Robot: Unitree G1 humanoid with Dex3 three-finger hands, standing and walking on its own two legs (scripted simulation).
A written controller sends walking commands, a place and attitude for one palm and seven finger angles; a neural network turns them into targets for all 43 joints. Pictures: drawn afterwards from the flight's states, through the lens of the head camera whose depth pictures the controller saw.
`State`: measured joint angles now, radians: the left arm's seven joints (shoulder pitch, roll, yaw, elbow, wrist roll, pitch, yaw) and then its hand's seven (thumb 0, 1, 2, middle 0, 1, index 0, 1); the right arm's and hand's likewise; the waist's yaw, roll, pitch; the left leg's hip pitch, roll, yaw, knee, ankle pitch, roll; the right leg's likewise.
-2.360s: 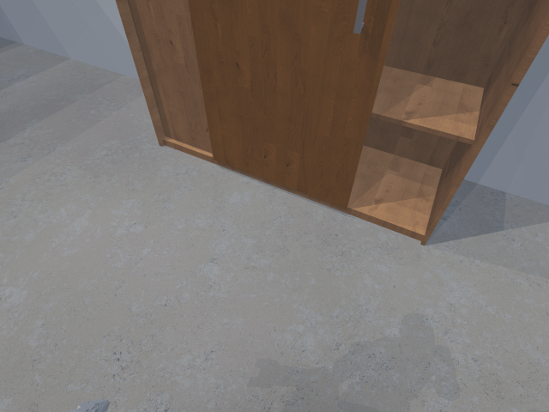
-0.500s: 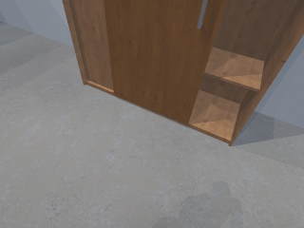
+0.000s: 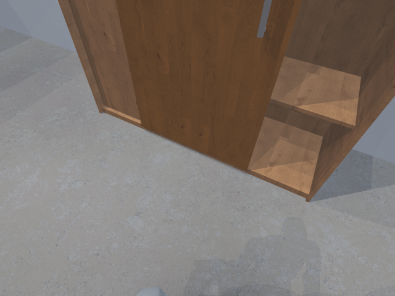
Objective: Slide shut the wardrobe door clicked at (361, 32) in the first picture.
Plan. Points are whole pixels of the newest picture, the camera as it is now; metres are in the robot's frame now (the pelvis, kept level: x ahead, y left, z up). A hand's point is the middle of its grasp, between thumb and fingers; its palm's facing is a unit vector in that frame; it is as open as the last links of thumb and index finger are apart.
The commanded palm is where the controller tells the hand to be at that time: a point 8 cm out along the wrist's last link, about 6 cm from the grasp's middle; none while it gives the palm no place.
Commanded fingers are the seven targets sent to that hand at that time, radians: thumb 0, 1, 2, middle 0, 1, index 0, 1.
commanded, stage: walk to a spot facing it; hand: left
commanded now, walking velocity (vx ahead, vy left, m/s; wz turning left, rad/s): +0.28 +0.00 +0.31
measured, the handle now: out of the picture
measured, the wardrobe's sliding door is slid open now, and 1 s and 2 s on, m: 0.37 0.37 0.37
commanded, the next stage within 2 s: turn to face it in 0.06 s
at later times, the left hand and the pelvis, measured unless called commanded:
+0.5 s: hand (105, 290) +0.17 +0.21 -0.16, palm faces +0.01 -0.99 -0.16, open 7.4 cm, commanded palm none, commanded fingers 0.00 0.90 0.90 -0.20 -0.30 -0.20 -0.30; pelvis +0.16 +0.04 +0.01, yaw -5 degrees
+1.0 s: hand (130, 212) +0.36 +0.19 -0.15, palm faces -0.25 -0.94 -0.23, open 7.4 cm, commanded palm none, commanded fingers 0.00 0.90 0.90 -0.20 -0.30 -0.20 -0.30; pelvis +0.21 +0.03 +0.01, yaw -19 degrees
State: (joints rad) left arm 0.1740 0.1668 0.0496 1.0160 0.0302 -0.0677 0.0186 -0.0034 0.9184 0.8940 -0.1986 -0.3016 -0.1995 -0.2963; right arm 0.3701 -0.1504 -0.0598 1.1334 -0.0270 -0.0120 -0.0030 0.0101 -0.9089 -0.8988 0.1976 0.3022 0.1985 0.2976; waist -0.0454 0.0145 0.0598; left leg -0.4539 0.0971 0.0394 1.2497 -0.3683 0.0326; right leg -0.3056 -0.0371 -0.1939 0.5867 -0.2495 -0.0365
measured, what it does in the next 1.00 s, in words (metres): walks ahead, turning right: left foot, then right foot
